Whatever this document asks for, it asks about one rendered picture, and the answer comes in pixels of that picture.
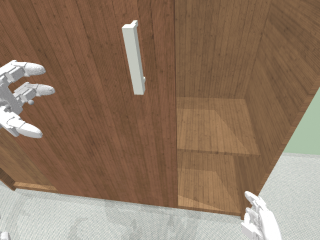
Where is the robot left hand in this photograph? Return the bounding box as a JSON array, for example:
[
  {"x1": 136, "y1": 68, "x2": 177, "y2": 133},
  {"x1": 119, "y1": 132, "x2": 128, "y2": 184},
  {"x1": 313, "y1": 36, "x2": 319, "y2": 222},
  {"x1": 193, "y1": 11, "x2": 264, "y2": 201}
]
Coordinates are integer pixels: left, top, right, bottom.
[{"x1": 0, "y1": 60, "x2": 56, "y2": 138}]

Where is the wardrobe door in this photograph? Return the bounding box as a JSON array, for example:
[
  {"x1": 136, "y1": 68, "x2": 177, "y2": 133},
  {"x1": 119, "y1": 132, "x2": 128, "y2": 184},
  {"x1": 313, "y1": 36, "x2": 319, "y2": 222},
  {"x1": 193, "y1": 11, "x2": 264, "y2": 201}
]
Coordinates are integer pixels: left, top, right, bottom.
[
  {"x1": 0, "y1": 127, "x2": 53, "y2": 186},
  {"x1": 0, "y1": 0, "x2": 178, "y2": 208}
]

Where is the robot right hand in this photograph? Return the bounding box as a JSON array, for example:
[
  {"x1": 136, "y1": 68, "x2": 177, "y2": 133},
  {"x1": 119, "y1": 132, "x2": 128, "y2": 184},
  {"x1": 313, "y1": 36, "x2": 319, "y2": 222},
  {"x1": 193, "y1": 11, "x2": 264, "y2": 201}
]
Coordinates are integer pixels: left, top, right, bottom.
[{"x1": 241, "y1": 191, "x2": 283, "y2": 240}]

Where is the handle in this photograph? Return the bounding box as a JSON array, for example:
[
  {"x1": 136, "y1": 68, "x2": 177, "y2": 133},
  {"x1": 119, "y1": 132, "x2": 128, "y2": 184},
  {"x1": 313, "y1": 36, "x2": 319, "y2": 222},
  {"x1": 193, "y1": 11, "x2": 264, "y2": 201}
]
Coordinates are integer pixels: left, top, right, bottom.
[{"x1": 122, "y1": 20, "x2": 146, "y2": 95}]

